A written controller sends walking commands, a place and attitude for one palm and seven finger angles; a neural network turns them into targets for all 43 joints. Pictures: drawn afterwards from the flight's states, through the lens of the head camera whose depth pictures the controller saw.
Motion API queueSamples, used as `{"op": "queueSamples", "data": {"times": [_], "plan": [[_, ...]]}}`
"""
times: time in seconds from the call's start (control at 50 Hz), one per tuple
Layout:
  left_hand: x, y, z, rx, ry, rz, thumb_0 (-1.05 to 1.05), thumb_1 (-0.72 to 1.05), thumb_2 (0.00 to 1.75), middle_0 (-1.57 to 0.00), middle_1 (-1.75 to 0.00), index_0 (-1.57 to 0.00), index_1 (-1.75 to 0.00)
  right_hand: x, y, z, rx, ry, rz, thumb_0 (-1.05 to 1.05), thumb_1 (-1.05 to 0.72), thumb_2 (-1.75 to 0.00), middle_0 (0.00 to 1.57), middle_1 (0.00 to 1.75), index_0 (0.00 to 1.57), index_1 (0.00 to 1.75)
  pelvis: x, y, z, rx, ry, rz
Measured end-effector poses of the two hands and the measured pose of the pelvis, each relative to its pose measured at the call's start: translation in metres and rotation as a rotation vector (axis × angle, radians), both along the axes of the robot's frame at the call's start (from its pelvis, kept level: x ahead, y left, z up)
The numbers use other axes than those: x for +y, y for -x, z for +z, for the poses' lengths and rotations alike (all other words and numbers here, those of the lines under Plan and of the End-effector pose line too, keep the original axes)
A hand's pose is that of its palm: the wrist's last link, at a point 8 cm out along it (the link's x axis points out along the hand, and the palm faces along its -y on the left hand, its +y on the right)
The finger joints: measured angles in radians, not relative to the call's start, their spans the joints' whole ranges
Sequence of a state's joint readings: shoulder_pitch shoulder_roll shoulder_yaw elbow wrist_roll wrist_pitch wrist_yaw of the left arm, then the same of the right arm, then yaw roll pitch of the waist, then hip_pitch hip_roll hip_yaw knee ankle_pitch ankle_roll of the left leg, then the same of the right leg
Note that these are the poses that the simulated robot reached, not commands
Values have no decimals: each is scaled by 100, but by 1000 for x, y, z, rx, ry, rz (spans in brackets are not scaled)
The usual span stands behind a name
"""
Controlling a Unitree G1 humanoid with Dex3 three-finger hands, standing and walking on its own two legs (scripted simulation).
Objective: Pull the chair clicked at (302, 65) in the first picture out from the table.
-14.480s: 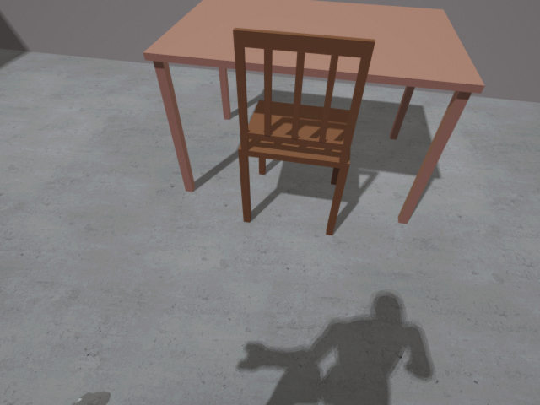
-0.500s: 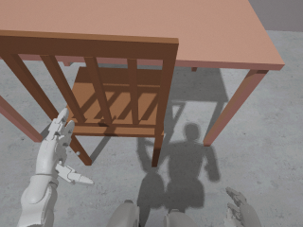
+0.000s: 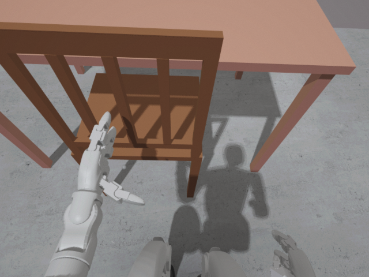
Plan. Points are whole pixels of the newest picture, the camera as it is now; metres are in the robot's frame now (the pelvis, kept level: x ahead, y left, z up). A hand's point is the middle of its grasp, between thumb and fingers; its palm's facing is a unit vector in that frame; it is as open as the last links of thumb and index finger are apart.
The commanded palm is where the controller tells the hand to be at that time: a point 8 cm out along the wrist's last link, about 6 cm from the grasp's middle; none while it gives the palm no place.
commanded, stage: aim the fingers beside a spindle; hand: left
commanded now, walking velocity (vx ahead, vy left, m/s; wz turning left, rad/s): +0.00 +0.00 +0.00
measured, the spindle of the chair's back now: (124, 107) +0.49 +0.17 +0.03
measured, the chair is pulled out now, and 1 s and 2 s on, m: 0.00 0.00 0.00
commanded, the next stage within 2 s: push the fingers through the gap in 0.70 s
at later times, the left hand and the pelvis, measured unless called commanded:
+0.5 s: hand (130, 165) +0.34 +0.13 +0.02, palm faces -0.01 -1.00 -0.02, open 16.9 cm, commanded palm +0.32 +0.19 +0.02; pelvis +0.00 +0.00 +0.00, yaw +0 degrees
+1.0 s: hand (128, 160) +0.35 +0.14 +0.02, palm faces +0.00 -1.00 -0.04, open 17.0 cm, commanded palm +0.34 +0.19 +0.02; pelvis +0.00 -0.01 -0.01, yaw +0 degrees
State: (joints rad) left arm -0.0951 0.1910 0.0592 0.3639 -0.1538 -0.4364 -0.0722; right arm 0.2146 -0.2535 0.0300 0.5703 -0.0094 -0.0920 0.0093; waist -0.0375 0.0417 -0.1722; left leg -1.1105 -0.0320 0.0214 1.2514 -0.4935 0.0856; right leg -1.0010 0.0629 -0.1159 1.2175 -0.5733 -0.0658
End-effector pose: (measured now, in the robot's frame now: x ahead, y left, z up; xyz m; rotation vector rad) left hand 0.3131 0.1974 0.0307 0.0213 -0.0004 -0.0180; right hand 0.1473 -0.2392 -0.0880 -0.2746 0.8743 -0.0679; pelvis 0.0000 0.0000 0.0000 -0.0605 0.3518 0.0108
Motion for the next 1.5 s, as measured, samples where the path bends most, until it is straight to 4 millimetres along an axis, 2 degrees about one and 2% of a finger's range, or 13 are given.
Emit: {"op": "queueSamples", "data": {"times": [0.14,0.34,0.46,0.58,0.76,0.88,1.1,1.24,1.4,1.5], "plan": [[-4,-15,-12,39,3,13,-1,-50,30,-6,-8,-7,-8,0,13,-8,45,-8,-21,1,-91,-90,21,30,20,30,0,3,-4,14,-1,-8],[-4,-13,-5,15,-16,29,-1,-50,30,-6,-8,-7,-8,-4,23,-9,89,-13,-39,1,-91,-90,21,30,20,30,0,0,-2,8,-4,-12],[-6,-12,-13,42,-7,20,-1,-50,30,-6,-8,-6,-8,-7,20,-8,86,-7,-43,1,-91,-90,21,30,20,30,-2,0,-2,10,-3,-10],[-13,-8,-7,16,-10,10,-1,-50,30,-6,-8,-7,-8,-9,14,-6,71,-7,-38,1,-91,-90,20,30,20,30,-3,-2,0,7,-6,-11],[-3,-6,-10,33,-18,40,-1,-50,30,-6,-8,-7,-8,-8,6,-6,56,-20,-27,1,-91,-90,20,30,20,30,-6,-2,-2,6,-11,-13],[-4,-1,-9,24,-11,22,-1,-50,30,-6,-8,-6,-8,-8,5,-6,51,-13,-23,1,-91,-90,20,30,20,30,-6,-2,-2,3,-6,-8],[-6,-37,-9,4,-14,15,-1,-50,30,-6,-8,-7,-8,-11,18,-15,86,2,-42,1,-91,-90,20,30,20,30,-5,2,-8,24,0,-9],[0,-42,-11,37,-14,39,-1,-50,30,-6,-8,-7,-8,-11,34,-14,131,0,-65,1,-91,-90,20,30,20,30,-3,0,-4,24,-3,-16],[1,-63,-7,-7,-12,30,-1,-50,30,-6,-8,-7,-8,-14,49,-17,168,20,-81,1,-91,-90,21,30,20,30,1,2,-6,34,7,-13],[-2,-77,-12,27,-12,22,-1,-50,30,-6,-8,-7,-8,-14,57,-18,193,22,-97,1,-91,-90,20,30,20,30,3,2,-7,46,8,-17]]}}
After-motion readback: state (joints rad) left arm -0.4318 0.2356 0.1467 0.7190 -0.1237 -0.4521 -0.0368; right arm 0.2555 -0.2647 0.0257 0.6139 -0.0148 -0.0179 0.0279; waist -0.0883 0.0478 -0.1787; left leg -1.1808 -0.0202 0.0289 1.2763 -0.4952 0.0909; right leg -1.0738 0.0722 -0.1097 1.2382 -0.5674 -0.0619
